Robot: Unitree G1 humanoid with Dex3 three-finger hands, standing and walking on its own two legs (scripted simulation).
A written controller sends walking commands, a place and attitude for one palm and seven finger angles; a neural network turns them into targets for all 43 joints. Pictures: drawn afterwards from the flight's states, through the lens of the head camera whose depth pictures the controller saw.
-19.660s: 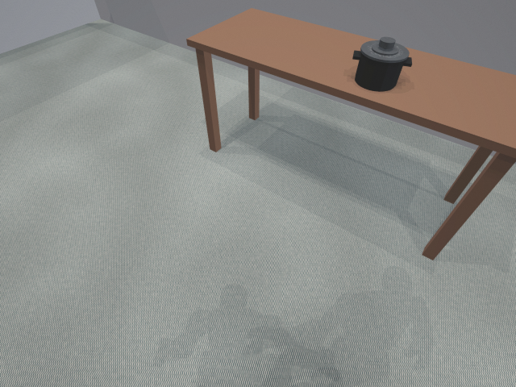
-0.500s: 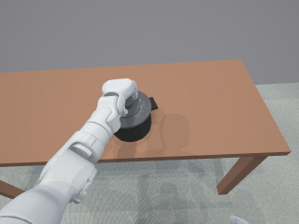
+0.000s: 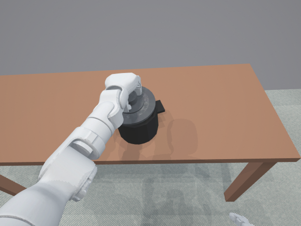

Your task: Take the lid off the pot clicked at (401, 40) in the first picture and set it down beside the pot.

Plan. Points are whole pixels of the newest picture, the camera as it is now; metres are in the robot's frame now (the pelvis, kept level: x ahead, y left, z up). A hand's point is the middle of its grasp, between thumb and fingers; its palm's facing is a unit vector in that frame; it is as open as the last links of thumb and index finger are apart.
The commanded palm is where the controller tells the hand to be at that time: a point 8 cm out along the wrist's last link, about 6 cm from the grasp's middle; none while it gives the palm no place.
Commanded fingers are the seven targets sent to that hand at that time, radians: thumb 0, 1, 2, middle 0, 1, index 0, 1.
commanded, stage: lift the lid straight up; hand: left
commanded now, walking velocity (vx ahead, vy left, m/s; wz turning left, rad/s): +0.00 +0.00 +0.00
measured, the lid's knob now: (129, 97) +0.48 +0.06 +0.07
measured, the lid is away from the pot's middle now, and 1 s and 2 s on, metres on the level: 0.01 0.01 0.08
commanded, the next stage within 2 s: move the lid sideways beside the pot in 1.34 s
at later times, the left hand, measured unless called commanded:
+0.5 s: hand (123, 89) +0.45 +0.06 +0.13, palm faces -0.25 -0.04 -0.97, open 8.1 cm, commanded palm +0.44 +0.07 +0.21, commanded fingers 0.00 0.61 1.03 -0.80 -1.02 -0.79 -1.00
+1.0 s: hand (120, 77) +0.45 +0.06 +0.17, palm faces -0.21 -0.03 -0.98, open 8.1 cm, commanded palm +0.44 +0.07 +0.25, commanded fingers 0.00 0.61 1.03 -0.80 -1.02 -0.79 -1.00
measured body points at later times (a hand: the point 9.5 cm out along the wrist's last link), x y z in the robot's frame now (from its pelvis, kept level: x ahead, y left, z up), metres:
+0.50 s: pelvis +0.00 +0.00 +0.00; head +0.02 -0.04 +0.45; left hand +0.46 +0.07 +0.18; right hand +0.12 -0.24 -0.14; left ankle -0.03 +0.09 -0.74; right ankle +0.00 -0.12 -0.74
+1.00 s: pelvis -0.01 +0.00 +0.00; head +0.01 -0.04 +0.45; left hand +0.46 +0.06 +0.23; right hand +0.13 -0.24 -0.13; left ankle -0.03 +0.09 -0.74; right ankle +0.00 -0.12 -0.74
